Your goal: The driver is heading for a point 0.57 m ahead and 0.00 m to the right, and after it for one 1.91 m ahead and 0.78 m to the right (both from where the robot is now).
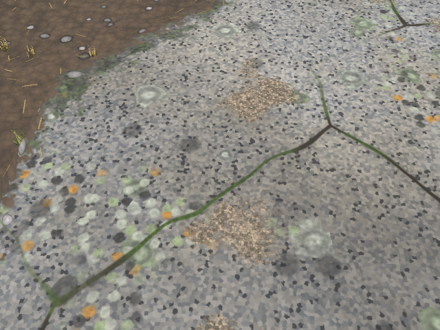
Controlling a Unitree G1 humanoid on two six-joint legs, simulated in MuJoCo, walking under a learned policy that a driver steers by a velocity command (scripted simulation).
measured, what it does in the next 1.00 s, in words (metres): walks ahead: right foot, then left foot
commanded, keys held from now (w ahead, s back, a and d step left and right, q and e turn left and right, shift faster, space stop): w+q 0.08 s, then w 0.50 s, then e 0.42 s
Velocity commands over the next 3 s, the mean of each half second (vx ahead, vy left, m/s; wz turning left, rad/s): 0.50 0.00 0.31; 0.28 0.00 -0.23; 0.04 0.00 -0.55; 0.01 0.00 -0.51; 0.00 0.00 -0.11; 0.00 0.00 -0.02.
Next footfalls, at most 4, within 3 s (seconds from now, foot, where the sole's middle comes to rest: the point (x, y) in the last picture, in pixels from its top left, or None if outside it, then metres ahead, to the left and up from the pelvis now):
0.36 right None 0.39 -0.12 -0.77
0.84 left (201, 288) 0.59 0.09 -0.77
1.30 right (270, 328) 0.47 -0.12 -0.77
1.78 left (209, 302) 0.55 0.06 -0.77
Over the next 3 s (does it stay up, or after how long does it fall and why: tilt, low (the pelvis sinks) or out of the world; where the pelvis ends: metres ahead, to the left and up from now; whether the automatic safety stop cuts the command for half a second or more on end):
stays up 0.44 -0.02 0.01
